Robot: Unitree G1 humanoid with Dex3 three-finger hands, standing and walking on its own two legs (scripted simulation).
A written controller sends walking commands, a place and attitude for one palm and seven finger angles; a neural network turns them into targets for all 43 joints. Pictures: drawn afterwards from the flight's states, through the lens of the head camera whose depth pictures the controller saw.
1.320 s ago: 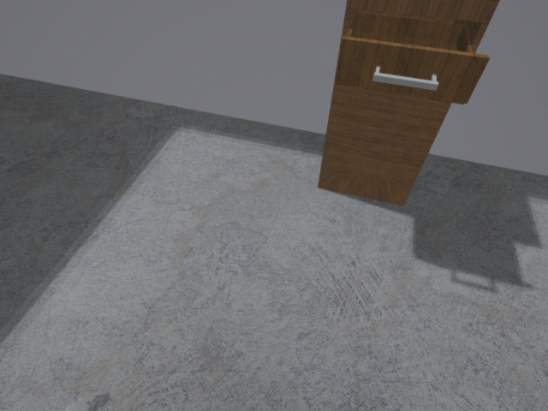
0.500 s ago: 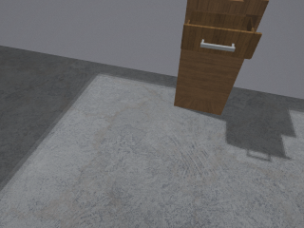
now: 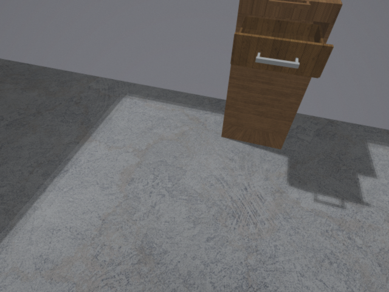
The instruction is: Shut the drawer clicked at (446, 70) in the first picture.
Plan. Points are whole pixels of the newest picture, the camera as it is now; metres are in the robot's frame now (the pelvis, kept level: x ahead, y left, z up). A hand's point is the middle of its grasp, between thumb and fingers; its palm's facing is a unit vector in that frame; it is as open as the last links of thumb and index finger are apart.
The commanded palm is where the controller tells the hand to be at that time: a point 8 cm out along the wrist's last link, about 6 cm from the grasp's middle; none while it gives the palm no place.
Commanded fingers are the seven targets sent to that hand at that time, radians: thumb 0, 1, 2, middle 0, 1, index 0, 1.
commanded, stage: look at it before walking up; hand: left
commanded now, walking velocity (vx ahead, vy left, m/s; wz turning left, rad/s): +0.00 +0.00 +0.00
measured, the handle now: (277, 59) +0.98 -0.29 +0.01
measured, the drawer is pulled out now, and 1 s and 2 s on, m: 0.24 0.24 0.24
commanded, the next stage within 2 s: walk to a spot facing it in 0.22 s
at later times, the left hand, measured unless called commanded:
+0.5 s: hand out of the picture +0.07 +0.24 -0.16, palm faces -0.05 -0.95 -0.32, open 7.4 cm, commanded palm none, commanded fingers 0.00 0.90 0.90 -0.20 -0.30 -0.20 -0.30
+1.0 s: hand out of the picture +0.06 +0.16 -0.16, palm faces -0.22 -0.95 -0.22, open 7.4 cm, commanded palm none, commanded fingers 0.00 0.90 0.90 -0.20 -0.30 -0.20 -0.30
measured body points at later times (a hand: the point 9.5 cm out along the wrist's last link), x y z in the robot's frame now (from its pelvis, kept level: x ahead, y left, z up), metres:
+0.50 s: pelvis +0.00 +0.00 +0.00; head +0.01 +0.00 +0.45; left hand +0.07 +0.29 -0.14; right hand +0.07 -0.29 -0.14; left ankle +0.00 +0.13 -0.75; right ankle +0.00 -0.12 -0.75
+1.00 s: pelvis -0.01 -0.02 +0.00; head +0.01 -0.04 +0.45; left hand +0.07 +0.21 -0.14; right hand +0.00 -0.29 -0.15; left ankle +0.01 +0.14 -0.68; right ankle -0.01 -0.10 -0.75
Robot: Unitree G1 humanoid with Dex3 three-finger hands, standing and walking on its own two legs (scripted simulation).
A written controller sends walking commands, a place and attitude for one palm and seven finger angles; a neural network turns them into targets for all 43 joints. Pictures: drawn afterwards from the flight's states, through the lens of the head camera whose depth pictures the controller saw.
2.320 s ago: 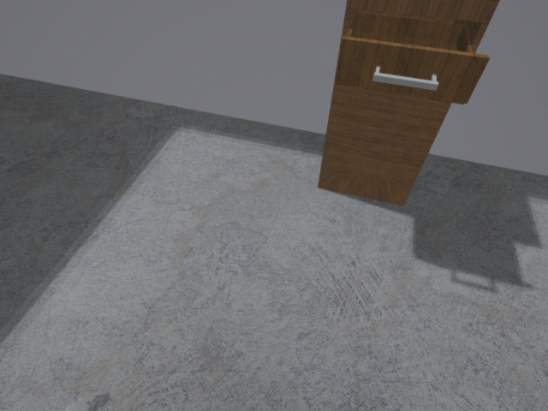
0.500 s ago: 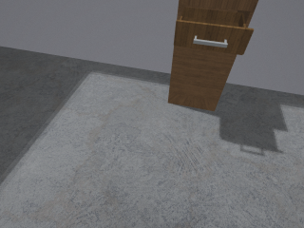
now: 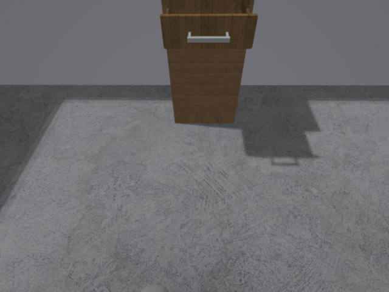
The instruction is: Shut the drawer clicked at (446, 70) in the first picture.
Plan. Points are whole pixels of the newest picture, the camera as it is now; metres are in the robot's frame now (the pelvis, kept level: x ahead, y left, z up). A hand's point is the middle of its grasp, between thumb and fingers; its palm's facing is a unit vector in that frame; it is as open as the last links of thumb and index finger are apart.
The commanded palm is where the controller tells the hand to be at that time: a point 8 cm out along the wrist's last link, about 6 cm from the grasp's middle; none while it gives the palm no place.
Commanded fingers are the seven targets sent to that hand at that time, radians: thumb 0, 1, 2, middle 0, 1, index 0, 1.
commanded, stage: walk to a spot facing it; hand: left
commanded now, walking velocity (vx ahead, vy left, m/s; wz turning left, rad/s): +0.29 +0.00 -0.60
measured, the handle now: (208, 36) +1.03 +0.04 +0.01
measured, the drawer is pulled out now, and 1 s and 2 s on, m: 0.24 0.24 0.24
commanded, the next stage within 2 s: turn to face it in 1.40 s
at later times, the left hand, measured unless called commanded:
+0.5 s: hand (138, 234) +0.28 +0.19 -0.17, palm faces -0.33 -0.93 -0.16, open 7.4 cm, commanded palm none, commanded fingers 0.00 0.90 0.90 -0.20 -0.30 -0.20 -0.30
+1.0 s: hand (179, 183) +0.45 +0.10 -0.18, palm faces -0.47 -0.86 -0.20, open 7.3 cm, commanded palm none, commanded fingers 0.00 0.90 0.90 -0.20 -0.30 -0.20 -0.30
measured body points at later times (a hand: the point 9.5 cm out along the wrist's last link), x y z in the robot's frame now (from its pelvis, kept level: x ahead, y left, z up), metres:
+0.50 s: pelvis +0.11 +0.03 +0.00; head +0.15 +0.05 +0.44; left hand +0.29 +0.24 -0.16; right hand -0.03 -0.17 -0.14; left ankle +0.02 +0.15 -0.74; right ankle +0.17 -0.14 -0.67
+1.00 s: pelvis +0.30 -0.05 -0.01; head +0.32 -0.04 +0.44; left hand +0.47 +0.14 -0.16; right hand +0.27 -0.31 -0.14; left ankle +0.46 +0.02 -0.72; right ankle +0.24 -0.13 -0.74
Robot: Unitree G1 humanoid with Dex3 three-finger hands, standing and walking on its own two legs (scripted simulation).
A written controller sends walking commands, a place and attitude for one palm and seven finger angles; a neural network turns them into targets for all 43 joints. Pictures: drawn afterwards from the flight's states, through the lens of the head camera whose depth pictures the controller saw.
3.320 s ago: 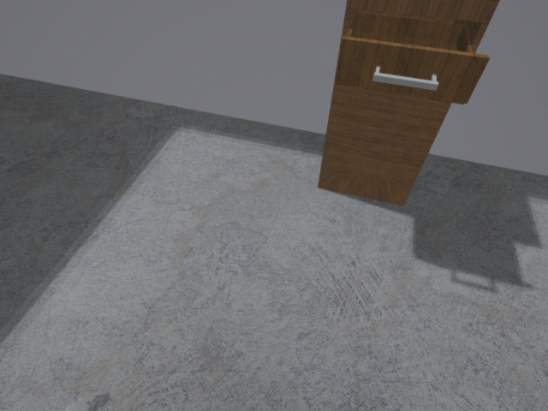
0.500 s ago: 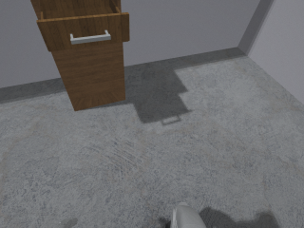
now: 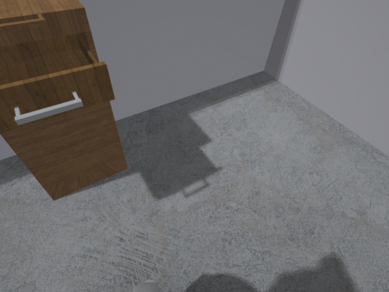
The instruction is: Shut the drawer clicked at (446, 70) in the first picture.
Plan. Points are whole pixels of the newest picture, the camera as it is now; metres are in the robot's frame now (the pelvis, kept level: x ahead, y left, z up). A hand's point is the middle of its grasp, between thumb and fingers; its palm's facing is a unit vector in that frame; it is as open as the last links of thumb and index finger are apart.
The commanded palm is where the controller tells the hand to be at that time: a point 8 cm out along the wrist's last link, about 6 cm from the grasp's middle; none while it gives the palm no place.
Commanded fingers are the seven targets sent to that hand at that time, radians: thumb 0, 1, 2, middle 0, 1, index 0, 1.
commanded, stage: walk to a spot facing it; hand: left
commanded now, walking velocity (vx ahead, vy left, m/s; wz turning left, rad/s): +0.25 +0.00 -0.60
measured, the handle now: (49, 106) +0.56 +0.47 +0.02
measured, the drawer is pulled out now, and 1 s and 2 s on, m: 0.24 0.24 0.24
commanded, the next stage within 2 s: turn to face it in 0.40 s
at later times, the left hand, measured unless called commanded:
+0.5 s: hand (143, 228) +0.30 +0.16 -0.17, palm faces -0.33 -0.92 -0.19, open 7.4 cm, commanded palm none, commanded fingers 0.00 0.90 0.90 -0.20 -0.30 -0.20 -0.30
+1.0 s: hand (136, 229) +0.31 +0.18 -0.18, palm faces -0.16 -0.98 -0.15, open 7.4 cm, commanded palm none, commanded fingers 0.00 0.90 0.90 -0.20 -0.30 -0.20 -0.30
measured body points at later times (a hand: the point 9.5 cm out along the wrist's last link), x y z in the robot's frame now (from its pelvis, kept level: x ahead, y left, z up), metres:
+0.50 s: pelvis +0.14 +0.01 -0.01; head +0.18 +0.00 +0.44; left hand +0.32 +0.21 -0.15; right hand +0.04 -0.22 -0.15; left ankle +0.11 +0.13 -0.73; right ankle +0.17 -0.11 -0.72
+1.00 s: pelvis +0.19 +0.02 +0.00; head +0.22 +0.05 +0.44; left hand +0.32 +0.23 -0.17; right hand +0.16 -0.21 -0.14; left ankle +0.23 +0.09 -0.73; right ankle +0.13 -0.10 -0.67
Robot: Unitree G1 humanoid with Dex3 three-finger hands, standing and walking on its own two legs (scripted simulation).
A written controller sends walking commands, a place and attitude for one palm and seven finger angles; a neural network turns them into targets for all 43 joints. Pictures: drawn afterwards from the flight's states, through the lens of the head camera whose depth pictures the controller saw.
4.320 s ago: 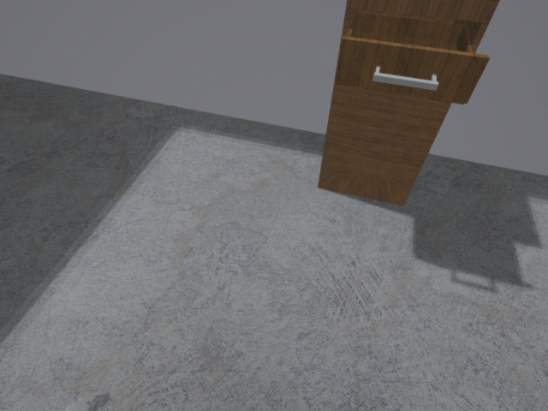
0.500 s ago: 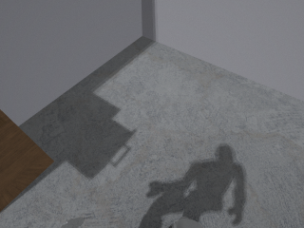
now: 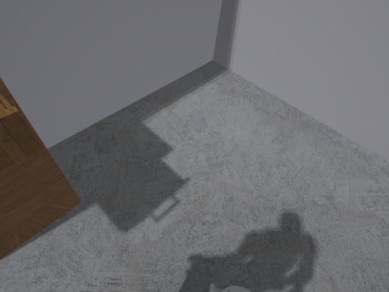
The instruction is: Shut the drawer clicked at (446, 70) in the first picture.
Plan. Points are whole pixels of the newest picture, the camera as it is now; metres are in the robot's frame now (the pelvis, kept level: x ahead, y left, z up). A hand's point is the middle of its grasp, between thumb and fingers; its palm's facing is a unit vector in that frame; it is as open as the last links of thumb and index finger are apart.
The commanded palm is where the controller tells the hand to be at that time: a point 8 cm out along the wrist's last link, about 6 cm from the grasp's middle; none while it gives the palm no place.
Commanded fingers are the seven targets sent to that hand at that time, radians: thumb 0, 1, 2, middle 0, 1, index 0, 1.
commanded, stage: turn to face it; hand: left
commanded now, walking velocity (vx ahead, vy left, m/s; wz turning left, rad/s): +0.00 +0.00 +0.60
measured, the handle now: out of the picture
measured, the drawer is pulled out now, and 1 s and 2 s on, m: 0.24 0.24 0.24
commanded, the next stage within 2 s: take the last steps up to it in 1.24 s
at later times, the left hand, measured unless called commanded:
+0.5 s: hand out of the picture +0.03 +0.16 -0.13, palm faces +0.30 -0.91 -0.29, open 7.4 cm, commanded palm none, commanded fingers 0.00 0.90 0.90 -0.20 -0.30 -0.20 -0.30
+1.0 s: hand out of the picture -0.15 +0.15 -0.17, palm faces +0.60 -0.75 -0.29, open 7.4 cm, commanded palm none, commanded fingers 0.00 0.90 0.90 -0.20 -0.30 -0.20 -0.30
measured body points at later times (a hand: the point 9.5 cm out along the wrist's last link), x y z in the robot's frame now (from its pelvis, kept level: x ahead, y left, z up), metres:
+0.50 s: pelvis -0.02 -0.07 +0.00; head +0.01 -0.09 +0.45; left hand +0.01 +0.21 -0.11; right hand +0.12 -0.31 -0.15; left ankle +0.00 +0.07 -0.69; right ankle +0.00 -0.17 -0.73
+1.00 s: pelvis -0.04 -0.05 +0.00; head -0.01 -0.01 +0.45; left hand -0.18 +0.19 -0.15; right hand +0.21 -0.18 -0.13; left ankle -0.12 +0.04 -0.73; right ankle +0.01 -0.18 -0.67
